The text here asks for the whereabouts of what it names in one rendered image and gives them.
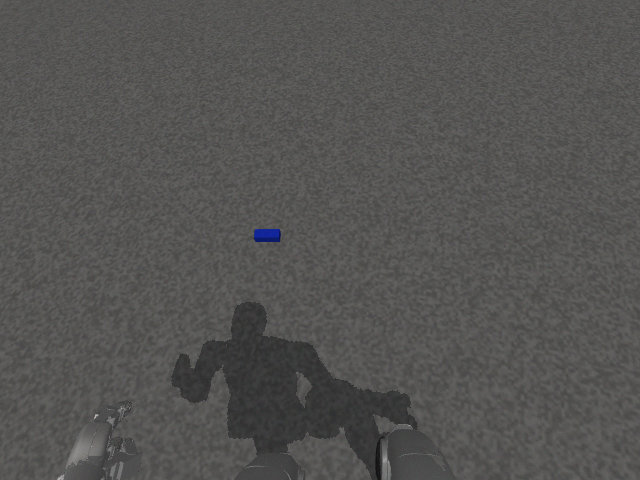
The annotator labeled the left robot arm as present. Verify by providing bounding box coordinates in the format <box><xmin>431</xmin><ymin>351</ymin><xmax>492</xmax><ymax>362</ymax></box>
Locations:
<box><xmin>56</xmin><ymin>464</ymin><xmax>106</xmax><ymax>480</ymax></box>

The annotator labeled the small box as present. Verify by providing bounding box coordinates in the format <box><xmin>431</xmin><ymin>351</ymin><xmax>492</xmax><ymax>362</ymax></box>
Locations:
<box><xmin>254</xmin><ymin>229</ymin><xmax>281</xmax><ymax>242</ymax></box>

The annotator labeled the left robot hand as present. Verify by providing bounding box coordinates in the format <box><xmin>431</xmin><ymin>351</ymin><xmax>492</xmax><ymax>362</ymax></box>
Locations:
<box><xmin>65</xmin><ymin>400</ymin><xmax>143</xmax><ymax>480</ymax></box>

